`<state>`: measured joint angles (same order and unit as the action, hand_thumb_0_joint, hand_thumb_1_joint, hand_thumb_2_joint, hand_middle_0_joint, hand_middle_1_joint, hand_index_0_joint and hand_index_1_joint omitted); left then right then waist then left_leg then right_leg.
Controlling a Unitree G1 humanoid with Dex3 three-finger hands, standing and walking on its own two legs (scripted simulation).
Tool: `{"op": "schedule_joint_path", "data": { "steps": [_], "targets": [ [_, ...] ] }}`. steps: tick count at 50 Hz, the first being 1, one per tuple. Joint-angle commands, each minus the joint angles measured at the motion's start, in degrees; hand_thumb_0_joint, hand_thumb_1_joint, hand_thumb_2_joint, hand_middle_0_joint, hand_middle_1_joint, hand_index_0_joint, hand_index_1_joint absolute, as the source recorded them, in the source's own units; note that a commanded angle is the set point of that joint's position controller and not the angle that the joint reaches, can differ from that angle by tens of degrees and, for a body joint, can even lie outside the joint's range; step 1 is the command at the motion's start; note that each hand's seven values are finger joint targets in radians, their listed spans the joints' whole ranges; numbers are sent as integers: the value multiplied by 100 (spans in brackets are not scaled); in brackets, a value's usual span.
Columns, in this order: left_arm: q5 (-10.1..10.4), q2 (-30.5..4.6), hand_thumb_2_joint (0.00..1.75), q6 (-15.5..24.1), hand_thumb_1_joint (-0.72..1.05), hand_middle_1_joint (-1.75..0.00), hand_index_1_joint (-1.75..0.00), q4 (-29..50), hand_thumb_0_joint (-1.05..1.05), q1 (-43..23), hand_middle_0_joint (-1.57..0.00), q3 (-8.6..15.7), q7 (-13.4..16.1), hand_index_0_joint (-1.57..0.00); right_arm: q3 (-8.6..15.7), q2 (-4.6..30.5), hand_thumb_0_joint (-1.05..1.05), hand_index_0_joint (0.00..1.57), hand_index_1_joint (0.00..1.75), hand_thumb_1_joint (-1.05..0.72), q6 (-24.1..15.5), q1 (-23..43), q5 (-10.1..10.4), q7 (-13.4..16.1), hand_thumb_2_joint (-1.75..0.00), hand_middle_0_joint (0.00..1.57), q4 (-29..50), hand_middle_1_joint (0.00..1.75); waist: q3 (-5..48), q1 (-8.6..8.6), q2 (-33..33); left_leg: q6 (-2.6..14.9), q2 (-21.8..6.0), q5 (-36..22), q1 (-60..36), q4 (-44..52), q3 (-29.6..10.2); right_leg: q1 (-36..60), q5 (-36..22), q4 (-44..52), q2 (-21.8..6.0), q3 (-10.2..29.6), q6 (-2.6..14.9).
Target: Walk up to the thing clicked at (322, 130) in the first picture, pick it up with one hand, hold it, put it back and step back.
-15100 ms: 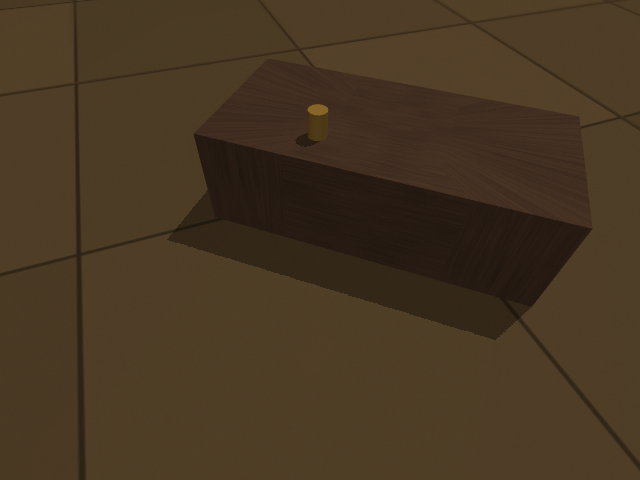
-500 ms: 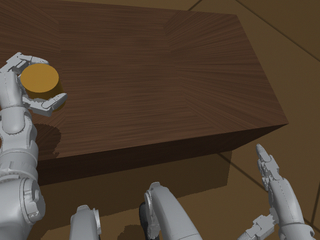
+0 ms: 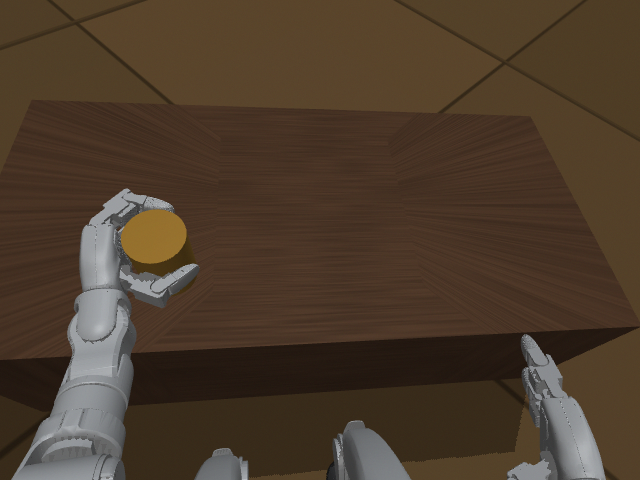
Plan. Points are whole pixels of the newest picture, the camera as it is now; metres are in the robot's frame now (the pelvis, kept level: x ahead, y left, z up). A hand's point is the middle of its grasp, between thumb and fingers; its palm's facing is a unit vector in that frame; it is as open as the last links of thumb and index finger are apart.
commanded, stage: lift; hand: left
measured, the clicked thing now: (163, 255) +0.42 +0.15 +0.00
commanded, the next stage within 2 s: hold in 0.74 s
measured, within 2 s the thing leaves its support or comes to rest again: neither
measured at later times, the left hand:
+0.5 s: hand (148, 258) +0.38 +0.15 +0.06, palm faces +0.08 -1.00 -0.01, open 10.2 cm
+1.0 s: hand (139, 254) +0.37 +0.16 +0.08, palm faces +0.09 -1.00 -0.01, open 10.2 cm
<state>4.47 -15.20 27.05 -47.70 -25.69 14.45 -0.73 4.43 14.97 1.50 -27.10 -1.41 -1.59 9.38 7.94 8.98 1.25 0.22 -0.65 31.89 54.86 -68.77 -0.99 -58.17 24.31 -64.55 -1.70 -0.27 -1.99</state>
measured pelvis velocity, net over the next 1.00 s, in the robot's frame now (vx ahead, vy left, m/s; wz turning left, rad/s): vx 0.02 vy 0.00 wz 0.00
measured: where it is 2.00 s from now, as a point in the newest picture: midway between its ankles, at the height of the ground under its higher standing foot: outside the picture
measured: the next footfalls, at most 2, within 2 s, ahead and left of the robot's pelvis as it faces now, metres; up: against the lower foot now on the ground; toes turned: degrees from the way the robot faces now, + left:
none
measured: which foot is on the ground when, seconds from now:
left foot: down 0.00-1.00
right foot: down 0.00-1.00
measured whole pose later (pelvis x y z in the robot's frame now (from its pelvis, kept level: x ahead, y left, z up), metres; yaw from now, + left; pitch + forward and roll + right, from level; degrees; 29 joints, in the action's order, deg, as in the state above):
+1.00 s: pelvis +0.02 +0.00 +0.04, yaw +0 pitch +11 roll +0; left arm 8.5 -10.7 18.1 -24.1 -8.9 8.0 -1.2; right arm 4.2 13.4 3.5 -27.1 0.6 1.1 0.1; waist 5.8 2.8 0.9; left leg 0.1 -0.1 29.0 38.5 -56.1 0.3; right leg -43.0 22.8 -54.4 -2.2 0.7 -2.0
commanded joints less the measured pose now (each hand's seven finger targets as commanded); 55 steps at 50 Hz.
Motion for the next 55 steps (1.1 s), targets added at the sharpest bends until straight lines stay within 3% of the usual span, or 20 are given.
{"op": "schedule_joint_path", "data": {
  "steps": [1,2,4,6,10,11,13,18,20,24,26,33,36,38,40,43,45,47,50,55],
  "targets": [
    [103,-787,135,434,7,-148,-149,1892,0,-2173,-130,-11,8,-131,610,784,0,5,5,55,-310,-200,15,136,-5,5,924,5,2150,-26,-612,-103,110,-1403,-1454,1375,2,1649,-1057,875,212,-136,274],
    [129,-695,135,413,8,-147,-148,2053,0,-2144,-129,-122,1,-130,531,683,0,5,5,55,-310,-234,25,141,-6,5,844,5,2055,-36,-578,-67,140,-1294,-1478,1402,40,1723,-1034,958,200,-118,240],
    [171,-676,134,370,8,-147,-148,2141,0,-1861,-128,-75,6,-130,596,738,0,5,5,55,-314,-178,22,159,-5,5,858,5,2093,-129,-603,-114,118,-1376,-1544,1498,1,1801,-1014,978,197,-142,275],
    [174,-685,134,325,9,-146,-147,2359,0,-1787,-129,-124,-4,-130,483,675,0,5,5,54,-319,-144,28,163,-6,5,970,5,2151,-193,-550,-95,124,-1352,-1652,1541,22,1935,-1020,1051,182,-134,261],
    [213,-534,136,196,9,-148,-149,2451,0,-1305,-129,-202,-14,-131,488,604,0,5,5,54,-281,-156,54,190,-5,5,654,5,1766,-295,-349,-40,156,-1032,-1489,1692,82,2063,-816,1253,160,-88,226],
    [274,-554,137,187,9,-150,-151,2502,0,-1294,-131,-103,-19,-132,470,619,0,5,5,54,-293,-118,57,207,-5,5,726,5,1857,-313,-294,-41,150,-1088,-1488,1692,86,2141,-847,1277,161,-72,230],
    [259,-418,137,134,10,-151,-151,2621,0,-1173,-132,-268,-31,-134,380,552,0,5,5,55,-281,-102,73,208,-5,5,695,5,1802,-361,-331,-69,133,-1166,-1551,1777,69,2148,-889,1269,158,-82,243],
    [325,-407,139,64,8,-153,-154,2834,0,-1002,-134,-257,-50,-136,390,536,0,5,5,54,-244,-62,99,258,-5,5,592,5,1753,-437,-172,-57,134,-1287,-1611,1861,75,2340,-984,1358,146,-64,231],
    [375,-481,139,35,8,-152,-154,2991,0,-944,-133,-180,-43,-134,529,668,0,5,5,54,-230,-68,136,291,-5,5,606,5,1753,-449,-86,-38,143,-1321,-1729,1900,105,2402,-1057,1407,141,-37,221],
    [372,-327,137,-24,5,-151,-152,3118,0,-734,-132,-326,-70,-134,352,492,0,5,5,54,-201,-235,139,278,-5,5,481,5,1730,-460,-110,-65,131,-1601,-1854,1938,107,2524,-1282,1422,136,-56,234],
    [350,-378,138,-73,4,-151,-153,3155,0,-597,-132,-338,-92,-133,454,581,0,5,5,54,-171,-312,146,307,-6,5,328,5,1683,-440,-163,-61,137,-1770,-1929,1930,146,2566,-1461,1437,121,-22,234],
    [354,-393,137,-171,7,-150,-151,3496,0,-417,-131,-333,-55,-132,418,569,0,5,5,55,-157,-144,160,300,-5,5,262,5,1611,-566,-274,-103,114,-1782,-2064,2088,98,2580,-1371,1490,127,-64,257],
    [422,-270,136,-207,5,-149,-150,3691,0,-273,-129,-430,-80,-131,445,592,0,5,5,55,-139,-158,160,311,-5,5,324,5,1817,-529,-277,-127,98,-2130,-2215,2064,89,2760,-1652,1463,135,-84,266],
    [449,-295,138,-280,6,-151,-152,3591,0,-116,-131,-346,-68,-133,446,574,0,5,5,54,-124,-198,170,315,-5,5,95,5,1647,-585,-168,-111,104,-2213,-2114,2055,108,2784,-1761,1480,125,-70,256],
    [418,-325,138,-306,7,-151,-152,3754,0,-188,-132,-363,-65,-134,487,617,0,5,5,55,-132,-82,183,324,-5,5,319,5,1699,-545,-99,-93,109,-2147,-2109,2075,123,2861,-1766,1529,110,-40,243],
    [424,-209,132,-333,10,-150,-151,3674,0,-104,-133,-449,-82,-135,323,454,0,5,5,54,-93,-166,189,320,-5,5,78,5,1473,-584,-160,-111,105,-2067,-2104,2142,125,2753,-1619,1562,111,-61,253],
    [464,-314,131,-347,12,-150,-150,3771,0,-97,-133,-326,-71,-135,559,691,0,5,5,54,-97,-54,192,351,-5,5,145,5,1511,-572,-103,-118,94,-2140,-2175,2170,113,2795,-1679,1589,119,-68,248],
    [477,-138,130,-382,10,-149,-150,3943,0,-71,-133,-486,-64,-135,393,540,0,5,5,54,-122,-46,198,322,-5,5,253,5,1607,-579,-132,-101,106,-2142,-2242,2181,122,2905,-1721,1589,119,-72,243],
    [463,-257,130,-436,10,-149,-150,3974,0,63,-133,-379,-39,-135,433,561,0,5,5,54,-112,-89,194,340,-5,5,31,5,1514,-629,-105,-86,127,-2090,-2162,2181,159,2948,-1713,1650,97,-43,230],
    [435,-258,130,-476,10,-149,-150,4195,0,117,-133,-450,-17,-135,435,566,0,5,5,54,-110,53,204,361,-5,5,113,5,1542,-655,-153,-108,107,-2143,-2255,2259,119,2999,-1690,1666,106,-73,248]
  ]
}}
